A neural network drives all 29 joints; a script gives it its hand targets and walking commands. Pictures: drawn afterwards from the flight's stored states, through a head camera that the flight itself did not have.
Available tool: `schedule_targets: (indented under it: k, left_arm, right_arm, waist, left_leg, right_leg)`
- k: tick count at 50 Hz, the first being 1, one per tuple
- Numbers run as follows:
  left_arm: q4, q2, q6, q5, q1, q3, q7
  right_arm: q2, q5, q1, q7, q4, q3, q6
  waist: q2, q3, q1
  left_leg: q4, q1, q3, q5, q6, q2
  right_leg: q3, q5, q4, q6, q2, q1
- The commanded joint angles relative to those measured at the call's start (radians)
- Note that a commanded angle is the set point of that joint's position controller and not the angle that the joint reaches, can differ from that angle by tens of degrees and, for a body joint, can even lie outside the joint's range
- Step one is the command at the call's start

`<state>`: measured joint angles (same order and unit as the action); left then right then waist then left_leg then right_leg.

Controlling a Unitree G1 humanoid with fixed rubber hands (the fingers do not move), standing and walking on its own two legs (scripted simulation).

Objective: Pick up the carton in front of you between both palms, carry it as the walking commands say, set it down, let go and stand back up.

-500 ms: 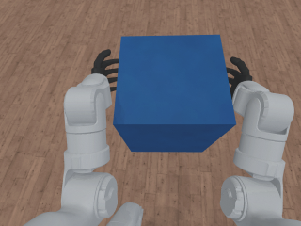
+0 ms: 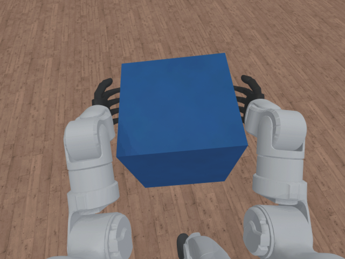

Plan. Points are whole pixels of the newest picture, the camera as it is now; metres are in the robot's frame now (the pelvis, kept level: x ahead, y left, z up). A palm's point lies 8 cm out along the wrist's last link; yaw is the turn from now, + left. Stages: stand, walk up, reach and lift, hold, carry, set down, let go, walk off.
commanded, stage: carry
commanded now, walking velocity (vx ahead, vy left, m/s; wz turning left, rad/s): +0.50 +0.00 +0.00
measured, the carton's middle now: (179, 129) +0.39 -0.07 +0.05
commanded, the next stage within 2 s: none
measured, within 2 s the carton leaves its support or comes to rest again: neither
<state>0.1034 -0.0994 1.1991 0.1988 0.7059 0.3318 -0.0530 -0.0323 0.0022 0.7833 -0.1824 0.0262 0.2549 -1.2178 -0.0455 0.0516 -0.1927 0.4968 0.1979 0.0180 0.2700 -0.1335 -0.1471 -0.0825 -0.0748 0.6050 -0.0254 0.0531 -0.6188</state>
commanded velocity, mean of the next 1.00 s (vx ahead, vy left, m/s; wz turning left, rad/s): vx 0.50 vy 0.00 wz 0.00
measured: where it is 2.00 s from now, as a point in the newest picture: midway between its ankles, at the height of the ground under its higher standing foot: (128, 99)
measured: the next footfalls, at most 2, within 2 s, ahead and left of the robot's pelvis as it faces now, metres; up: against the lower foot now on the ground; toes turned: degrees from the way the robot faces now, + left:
right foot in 0.04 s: +0.20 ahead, -0.08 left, +0.00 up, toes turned -1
left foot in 0.40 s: +0.48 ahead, +0.17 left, +0.00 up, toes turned +14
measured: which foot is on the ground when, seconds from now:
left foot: down 0.00-0.04, up 0.06-0.38, down 0.40-0.86, up 0.88-1.00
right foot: up 0.00-0.02, down 0.04-0.42, up 0.44-0.82, down 0.84-1.00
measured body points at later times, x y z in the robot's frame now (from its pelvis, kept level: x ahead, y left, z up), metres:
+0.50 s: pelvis +0.39 +0.07 -0.01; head +0.41 +0.07 +0.44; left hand +0.67 +0.25 +0.06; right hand +0.69 -0.05 +0.05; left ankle +0.44 +0.16 -0.74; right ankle +0.24 -0.06 -0.65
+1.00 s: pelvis +0.71 +0.06 +0.00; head +0.69 +0.04 +0.45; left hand +0.96 +0.24 +0.07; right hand +1.00 -0.06 +0.06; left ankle +0.62 +0.17 -0.66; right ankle +0.75 -0.02 -0.74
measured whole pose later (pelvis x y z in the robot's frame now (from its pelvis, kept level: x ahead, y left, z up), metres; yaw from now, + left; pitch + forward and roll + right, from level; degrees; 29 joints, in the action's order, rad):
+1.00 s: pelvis +0.71 +0.06 +0.00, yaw +7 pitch +4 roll +0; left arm 0.24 -0.13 1.20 0.12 0.15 0.11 -0.09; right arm -0.14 0.14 0.16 -0.10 -0.25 0.11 -1.24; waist -0.02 -0.14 0.03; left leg 1.11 0.47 -0.07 0.36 0.00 0.08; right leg -0.24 -0.19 0.45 -0.07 -0.03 -0.33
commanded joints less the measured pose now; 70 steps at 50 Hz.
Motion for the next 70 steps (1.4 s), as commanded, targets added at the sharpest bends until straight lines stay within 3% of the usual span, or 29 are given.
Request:
schedule_targets:
  k: [1,2,3,4,5,6,9,13,17,19,20,21,22,25,27,34,41,42,43,44,45,48,53,61,64,65,66,67,70]
  left_arm:
    - [-0.205,-0.812,-0.011,-0.251,0.462,-0.621,0.124]
    - [-0.230,-0.845,-0.016,-0.265,0.443,-0.634,0.132]
    - [-0.254,-0.866,-0.019,-0.282,0.414,-0.628,0.139]
    - [-0.292,-0.871,-0.021,-0.283,0.403,-0.625,0.140]
    - [-0.290,-0.907,-0.019,-0.304,0.396,-0.642,0.144]
    - [-0.246,-0.972,-0.016,-0.363,0.416,-0.679,0.154]
    - [-0.065,-1.126,0.004,-0.529,0.531,-0.808,0.185]
    - [0.108,-1.154,0.014,-0.638,0.496,-0.877,0.226]
    - [0.185,-1.069,0.010,-0.612,0.231,-0.903,0.241]
    - [0.208,-1.020,0.007,-0.580,0.091,-0.917,0.246]
    - [0.213,-0.981,0.007,-0.558,0.048,-0.918,0.247]
    - [0.223,-0.984,0.016,-0.553,0.011,-0.930,0.249]
    - [0.231,-0.972,0.021,-0.543,-0.048,-0.928,0.253]
    - [0.253,-1.000,-0.002,-0.517,-0.053,-0.942,0.253]
    - [0.260,-1.025,-0.015,-0.503,-0.073,-0.942,0.242]
    - [0.270,-0.999,-0.028,-0.441,-0.162,-0.942,0.195]
    - [0.226,-0.895,0.025,-0.468,-0.161,-0.923,0.211]
    - [0.207,-0.882,0.030,-0.469,-0.160,-0.915,0.214]
    - [0.176,-0.860,0.030,-0.459,-0.147,-0.898,0.216]
    - [0.154,-0.872,0.027,-0.466,-0.148,-0.895,0.219]
    - [0.167,-0.901,0.027,-0.482,-0.135,-0.901,0.223]
    - [0.215,-0.997,0.008,-0.521,-0.054,-0.938,0.236]
    - [0.282,-1.004,-0.006,-0.554,-0.040,-0.964,0.250]
    - [0.272,-0.903,0.026,-0.496,-0.152,-0.931,0.232]
    - [0.244,-0.888,0.036,-0.482,-0.153,-0.924,0.231]
    - [0.239,-0.877,0.039,-0.478,-0.143,-0.921,0.231]
    - [0.262,-0.893,0.049,-0.488,-0.103,-0.939,0.231]
    - [0.256,-0.901,0.046,-0.492,-0.091,-0.943,0.235]
    - [0.240,-0.994,0.011,-0.502,-0.069,-0.954,0.242]
  right_arm:
    - [-1.170,-0.469,0.615,0.379,0.088,-0.713,0.014]
    - [-1.181,-0.452,0.594,0.390,0.125,-0.691,0.018]
    - [-1.169,-0.441,0.588,0.402,0.156,-0.664,0.020]
    - [-1.179,-0.436,0.580,0.408,0.206,-0.649,0.015]
    - [-1.185,-0.413,0.527,0.406,0.233,-0.629,0.015]
    - [-1.171,-0.390,0.470,0.403,0.210,-0.611,0.016]
    - [-1.167,-0.311,0.371,0.362,0.069,-0.587,0.022]
    - [-1.106,-0.209,0.250,0.287,-0.168,-0.631,0.044]
    - [-1.044,-0.166,0.102,0.244,-0.374,-0.746,0.051]
    - [-1.030,-0.168,-0.005,0.251,-0.423,-0.797,0.048]
    - [-1.053,-0.186,-0.063,0.263,-0.414,-0.817,0.043]
    - [-1.039,-0.183,-0.106,0.276,-0.389,-0.803,0.040]
    - [-1.040,-0.183,-0.187,0.287,-0.346,-0.799,0.047]
    - [-1.104,-0.259,-0.143,0.323,-0.411,-0.854,0.053]
    - [-1.117,-0.318,-0.096,0.344,-0.451,-0.883,0.054]
    - [-1.034,-0.367,-0.131,0.389,-0.464,-0.899,0.039]
    - [-0.927,-0.304,-0.163,0.363,-0.418,-0.864,-0.003]
    - [-0.902,-0.298,-0.157,0.359,-0.405,-0.858,-0.010]
    - [-0.900,-0.301,-0.116,0.355,-0.413,-0.863,-0.022]
    - [-0.914,-0.307,-0.087,0.356,-0.409,-0.863,-0.028]
    - [-0.944,-0.308,-0.091,0.357,-0.386,-0.862,-0.024]
    - [-1.026,-0.306,-0.086,0.359,-0.375,-0.855,0.004]
    - [-1.069,-0.285,-0.098,0.334,-0.425,-0.876,0.034]
    - [-0.978,-0.288,-0.166,0.331,-0.447,-0.871,-0.002]
    - [-0.964,-0.290,-0.186,0.343,-0.404,-0.856,-0.013]
    - [-0.956,-0.286,-0.200,0.346,-0.388,-0.848,-0.015]
    - [-0.955,-0.272,-0.195,0.351,-0.351,-0.834,-0.003]
    - [-0.988,-0.285,-0.201,0.355,-0.349,-0.840,0.003]
    - [-1.078,-0.318,-0.118,0.363,-0.403,-0.869,0.026]
  waist:
    - [-0.026,-0.559,0.172]
    - [0.047,-0.527,0.213]
    - [0.114,-0.532,0.248]
    - [0.128,-0.604,0.249]
    - [0.068,-0.617,0.244]
    - [-0.013,-0.571,0.234]
    - [0.012,-0.432,0.209]
    - [0.127,-0.407,0.214]
    - [0.250,-0.476,0.223]
    - [0.246,-0.558,0.191]
    - [0.199,-0.588,0.171]
    - [-0.024,-0.697,0.175]
    - [-0.155,-0.743,0.164]
    - [-0.010,-0.559,0.166]
    - [-0.031,-0.507,0.173]
    - [-0.127,-0.373,0.174]
    - [-0.062,-0.348,0.192]
    - [-0.023,-0.399,0.209]
    - [0.209,-0.459,0.223]
    - [0.374,-0.452,0.231]
    - [0.296,-0.440,0.217]
    - [0.075,-0.407,0.205]
    - [0.158,-0.376,0.206]
    - [0.193,-0.312,0.218]
    - [0.129,-0.377,0.188]
    - [0.040,-0.437,0.165]
    - [-0.224,-0.505,0.154]
    - [-0.253,-0.464,0.161]
    - [0.001,-0.450,0.170]
  left_leg:
    - [0.219,0.046,0.080,-0.996,0.133,0.222]
    - [0.397,0.229,0.043,-0.522,0.174,0.177]
    - [0.600,0.445,-0.006,0.138,0.200,0.098]
    - [0.748,0.557,0.025,0.295,0.208,0.102]
    - [0.850,0.641,0.070,0.282,0.208,0.162]
    - [0.786,0.627,0.056,0.198,0.184,0.192]
    - [0.513,0.524,-0.004,0.059,0.187,0.207]
    - [0.146,0.364,-0.135,-0.037,0.181,0.163]
    - [-0.087,0.107,-0.225,-0.338,0.137,0.111]
    - [-0.175,-0.205,-0.270,-0.394,0.107,0.114]
    - [-0.143,-0.390,-0.148,-0.375,0.092,0.238]
    - [-0.055,-0.653,0.251,-0.622,-0.023,0.548]
    - [-0.102,-0.735,0.444,-0.576,-0.149,0.610]
    - [-0.166,-0.498,0.256,-0.539,-0.052,0.512]
    - [-0.233,-0.363,0.165,-0.432,-0.012,0.475]
    - [-0.287,-0.230,-0.068,-0.426,0.016,0.389]
    - [-0.001,-0.131,-0.214,-0.554,0.093,0.328]
    - [0.159,-0.007,-0.228,-0.421,0.125,0.308]
    - [0.469,0.236,-0.224,-0.181,0.175,0.207]
    - [0.665,0.477,-0.146,0.209,0.175,0.123]
    - [0.782,0.532,-0.053,0.232,0.142,0.181]
    - [0.667,0.472,-0.003,0.085,0.119,0.287]
    - [0.320,0.400,-0.096,-0.040,0.155,0.269]
    - [-0.017,0.307,-0.219,-0.219,0.135,0.205]
    - [-0.082,-0.044,-0.294,-0.146,0.112,0.156]
    - [-0.114,-0.234,-0.080,-0.063,0.086,0.307]
    - [-0.204,-0.454,0.350,0.014,-0.065,0.529]
    - [-0.260,-0.490,0.469,-0.131,-0.108,0.572]
    - [-0.225,-0.342,0.230,-0.290,-0.038,0.527]
  right_leg:
    - [-0.051,0.401,-0.299,-0.029,0.008,0.703]
    - [0.038,0.507,-0.326,-0.080,-0.100,0.849]
    - [0.256,0.793,-0.229,-0.187,-0.318,1.007]
    - [0.434,1.041,-0.120,-0.291,-0.498,1.149]
    - [0.498,0.760,-0.173,-0.345,-0.542,1.149]
    - [0.456,0.437,-0.255,-0.301,-0.473,1.006]
    - [0.340,0.203,-0.391,-0.183,-0.361,0.761]
    - [0.168,0.455,-0.368,-0.109,-0.280,0.683]
    - [0.014,0.709,-0.232,-0.043,-0.219,0.686]
    - [-0.071,0.653,-0.021,0.000,-0.191,0.576]
    - [-0.067,0.389,0.138,0.032,-0.187,0.419]
    - [-0.036,-0.127,0.392,0.070,-0.117,0.173]
    - [0.022,-0.456,0.608,0.070,-0.037,-0.026]
    - [0.086,-0.337,0.583,0.036,-0.148,-0.119]
    - [0.072,-0.284,0.442,0.038,-0.161,-0.039]
    - [-0.070,-0.074,0.028,0.045,-0.118,0.067]
    - [-0.199,-0.042,-0.163,0.002,-0.035,0.421]
    - [-0.104,-0.101,-0.154,-0.009,-0.108,0.601]
    - [0.348,-0.229,-0.264,-0.128,-0.358,0.772]
    - [0.609,-0.153,-0.363,-0.227,-0.472,0.868]
    - [0.555,-0.068,-0.353,-0.232,-0.479,0.837]
    - [0.313,-0.062,-0.378,-0.140,-0.410,0.622]
    - [0.111,-0.139,-0.467,-0.121,-0.352,0.564]
    - [-0.037,0.167,-0.350,-0.075,-0.298,0.677]
    - [-0.145,0.295,-0.054,-0.013,-0.242,0.555]
    - [-0.148,0.098,0.158,0.031,-0.209,0.402]
    - [-0.127,-0.143,0.446,0.076,-0.090,0.102]
    - [-0.028,-0.431,0.582,0.058,-0.059,-0.091]
    - [0.079,-0.323,0.590,0.008,-0.179,-0.091]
